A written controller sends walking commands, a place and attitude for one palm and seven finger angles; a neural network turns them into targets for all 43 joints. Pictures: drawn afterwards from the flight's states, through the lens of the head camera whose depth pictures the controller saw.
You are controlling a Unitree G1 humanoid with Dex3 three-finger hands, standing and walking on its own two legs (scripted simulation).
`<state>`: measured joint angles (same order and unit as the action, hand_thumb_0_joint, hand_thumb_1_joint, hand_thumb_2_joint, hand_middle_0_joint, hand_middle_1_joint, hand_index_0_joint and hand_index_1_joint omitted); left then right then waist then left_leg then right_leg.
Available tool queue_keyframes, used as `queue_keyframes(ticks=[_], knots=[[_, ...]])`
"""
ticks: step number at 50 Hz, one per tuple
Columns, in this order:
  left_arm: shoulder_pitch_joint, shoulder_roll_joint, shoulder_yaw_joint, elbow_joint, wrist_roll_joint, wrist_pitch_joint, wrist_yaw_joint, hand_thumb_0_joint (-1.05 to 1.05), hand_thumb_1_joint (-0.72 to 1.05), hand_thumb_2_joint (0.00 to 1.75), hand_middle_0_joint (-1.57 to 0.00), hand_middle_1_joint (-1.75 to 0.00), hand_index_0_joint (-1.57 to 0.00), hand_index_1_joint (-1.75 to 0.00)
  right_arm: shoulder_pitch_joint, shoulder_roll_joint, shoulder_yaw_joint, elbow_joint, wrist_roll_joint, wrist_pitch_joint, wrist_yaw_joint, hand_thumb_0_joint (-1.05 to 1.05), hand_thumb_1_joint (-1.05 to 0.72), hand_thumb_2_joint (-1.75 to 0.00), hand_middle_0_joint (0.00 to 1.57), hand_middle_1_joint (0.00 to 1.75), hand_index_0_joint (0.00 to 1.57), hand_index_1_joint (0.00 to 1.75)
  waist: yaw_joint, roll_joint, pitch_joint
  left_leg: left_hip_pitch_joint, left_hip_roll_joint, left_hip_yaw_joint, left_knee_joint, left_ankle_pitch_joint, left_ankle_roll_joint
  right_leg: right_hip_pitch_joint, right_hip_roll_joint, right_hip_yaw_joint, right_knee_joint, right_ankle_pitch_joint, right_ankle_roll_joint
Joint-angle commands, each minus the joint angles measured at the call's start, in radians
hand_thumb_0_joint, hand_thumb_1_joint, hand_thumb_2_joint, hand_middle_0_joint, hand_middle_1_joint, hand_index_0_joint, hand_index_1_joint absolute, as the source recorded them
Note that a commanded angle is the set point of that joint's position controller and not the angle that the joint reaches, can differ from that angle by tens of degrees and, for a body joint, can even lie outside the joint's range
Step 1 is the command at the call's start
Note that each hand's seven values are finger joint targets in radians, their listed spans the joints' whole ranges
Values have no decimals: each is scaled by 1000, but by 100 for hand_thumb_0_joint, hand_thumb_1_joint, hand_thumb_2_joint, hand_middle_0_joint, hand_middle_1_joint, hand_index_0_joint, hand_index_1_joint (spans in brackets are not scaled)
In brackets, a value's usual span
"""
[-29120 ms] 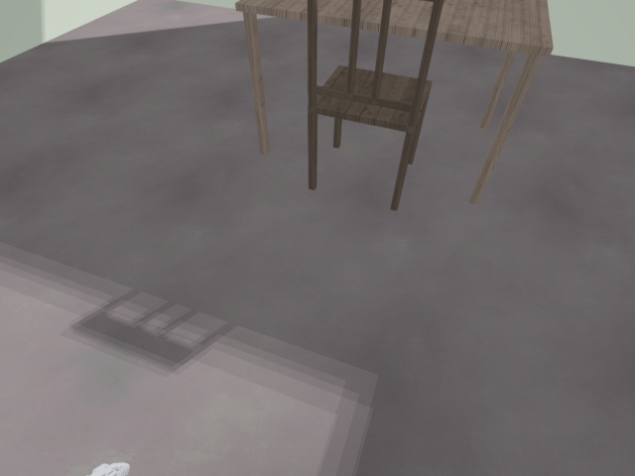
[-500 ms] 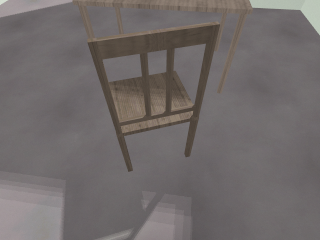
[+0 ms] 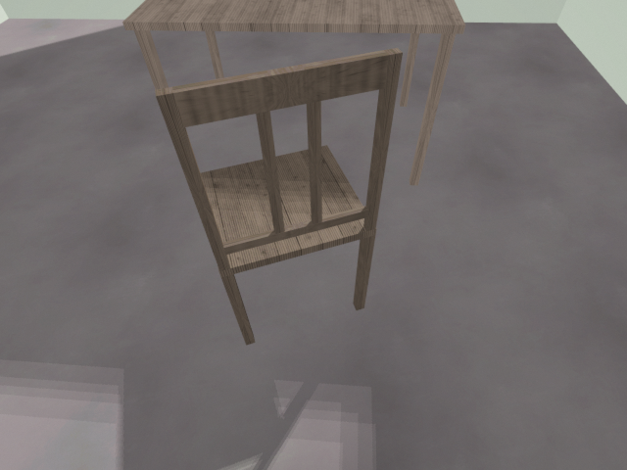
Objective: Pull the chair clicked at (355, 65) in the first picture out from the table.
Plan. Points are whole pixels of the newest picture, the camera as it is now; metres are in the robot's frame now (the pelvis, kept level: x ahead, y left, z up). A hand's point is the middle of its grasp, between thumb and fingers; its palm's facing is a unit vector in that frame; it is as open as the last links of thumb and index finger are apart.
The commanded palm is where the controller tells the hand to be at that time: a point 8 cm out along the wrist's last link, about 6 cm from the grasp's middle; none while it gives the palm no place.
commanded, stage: look to check the result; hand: left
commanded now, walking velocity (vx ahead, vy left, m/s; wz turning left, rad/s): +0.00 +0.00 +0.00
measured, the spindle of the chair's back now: (272, 179) +0.69 +0.13 -0.07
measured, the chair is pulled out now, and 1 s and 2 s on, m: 0.62 0.62 0.62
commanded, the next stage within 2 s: stand and wait in 0.64 s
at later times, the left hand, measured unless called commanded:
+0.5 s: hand out of the picture +0.00 +0.17 -0.17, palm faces +0.01 -0.98 -0.19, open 7.3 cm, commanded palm none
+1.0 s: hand out of the picture +0.02 +0.18 -0.17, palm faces -0.01 -0.98 -0.19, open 7.3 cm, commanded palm none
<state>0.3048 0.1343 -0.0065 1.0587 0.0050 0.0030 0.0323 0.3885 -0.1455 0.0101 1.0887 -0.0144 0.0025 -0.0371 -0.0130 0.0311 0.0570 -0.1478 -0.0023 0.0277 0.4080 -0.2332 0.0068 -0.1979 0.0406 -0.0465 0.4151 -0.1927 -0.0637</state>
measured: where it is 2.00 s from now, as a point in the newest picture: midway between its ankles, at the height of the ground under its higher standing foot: outside the picture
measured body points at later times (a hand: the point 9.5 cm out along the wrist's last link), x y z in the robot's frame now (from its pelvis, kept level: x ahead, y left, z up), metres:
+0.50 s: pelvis +0.01 +0.01 +0.00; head +0.03 -0.01 +0.45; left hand +0.00 +0.22 -0.15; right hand -0.02 -0.19 -0.17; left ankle -0.01 +0.12 -0.74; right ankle +0.02 -0.08 -0.74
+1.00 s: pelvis +0.03 +0.02 +0.00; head +0.04 +0.01 +0.45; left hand +0.02 +0.23 -0.16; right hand -0.02 -0.19 -0.17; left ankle -0.01 +0.12 -0.74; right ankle +0.02 -0.08 -0.74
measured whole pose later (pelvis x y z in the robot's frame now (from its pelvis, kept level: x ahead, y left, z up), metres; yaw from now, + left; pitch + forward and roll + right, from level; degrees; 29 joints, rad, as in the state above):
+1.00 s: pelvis +0.03 +0.02 +0.00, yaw -1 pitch -1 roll +0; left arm 0.31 0.12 -0.02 1.10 0.00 -0.01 0.04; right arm 0.36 -0.13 0.02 1.11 -0.01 -0.02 -0.05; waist -0.01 0.02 0.05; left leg -0.10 -0.02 0.06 0.39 -0.27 0.03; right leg -0.17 0.03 -0.01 0.42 -0.23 -0.04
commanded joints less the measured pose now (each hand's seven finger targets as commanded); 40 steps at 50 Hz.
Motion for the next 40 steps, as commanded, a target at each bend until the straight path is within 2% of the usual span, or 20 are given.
queue_keyframes(ticks=[1, 6, 9, 14, 19, 26, 28, 31, 40], knots=[[62, 100, 17, -29, -2, -13, 11, 0, 90, 90, -20, -30, -20, -30, 92, -57, -11, -19, -1, -21, -4, 0, -90, -90, 20, 30, 20, 30, 3, -25, 43, -71, 86, -83, -81, 35, 48, 10, -139, 155, -101, 4, -16], [70, 92, 12, -12, -2, -14, 12, 0, 90, 90, -20, -30, -20, -30, 97, -54, -9, -9, 0, -22, -6, 0, -90, -90, 20, 30, 20, 30, 1, -16, 45, -60, 88, -82, -82, 37, 49, 4, -136, 155, -98, 15, -14], [78, 88, 11, -2, 0, -15, 13, 0, 90, 90, -20, -30, -20, -30, 96, -47, -9, -4, 2, -20, -6, 0, -90, -90, 20, 30, 20, 30, 1, -40, 59, -59, 86, -77, -78, 28, 49, -8, -135, 154, -106, 2, -13], [83, 79, 10, 2, 1, -17, 14, 0, 90, 90, -20, -30, -20, -30, 96, -46, -9, 0, 2, -24, -7, 0, -90, -90, 20, 30, 20, 30, -2, -33, 39, -42, 90, -78, -76, 55, 51, 1, -133, 153, -95, 41, -11], [86, 75, 9, 6, 2, -17, 15, 0, 90, 90, -20, -30, -20, -30, 86, -42, -10, 0, 2, -21, -7, 0, -90, -90, 20, 30, 20, 30, -3, -32, 64, -40, 89, -72, -75, 40, 50, -20, -134, 155, -101, 25, -9], [88, 74, 8, 5, 1, -19, 14, 0, 90, 90, -20, -30, -20, -30, 79, -44, -9, 0, 2, -24, -8, 0, -90, -90, 20, 30, 20, 30, -4, -38, 44, -22, 94, -73, -76, 78, 52, -4, -134, 155, -87, 74, -8], [90, 73, 7, 6, 0, -20, 14, 0, 90, 90, -20, -30, -20, -30, 80, -45, -8, 1, 3, -28, -9, 0, -90, -90, 20, 30, 20, 30, -4, -24, 26, -7, 98, -72, -75, 113, 53, 6, -134, 154, -78, 107, -8], [90, 74, 5, 8, -1, -20, 14, 0, 90, 90, -20, -30, -20, -30, 76, -46, -7, 3, 3, -27, -10, 0, -90, -90, 20, 30, 20, 30, -3, -39, 37, -7, 99, -71, -74, 123, 53, 7, -137, 150, -77, 123, -8], [89, 78, 6, 12, -1, -20, 15, 0, 90, 90, -20, -30, -20, -30, 81, -51, -5, 10, 4, -29, -11, 0, -90, -90, 20, 30, 20, 30, -3, -27, 41, 5, 103, -70, -78, 145, 54, 12, -136, 150, -73, 132, -7]])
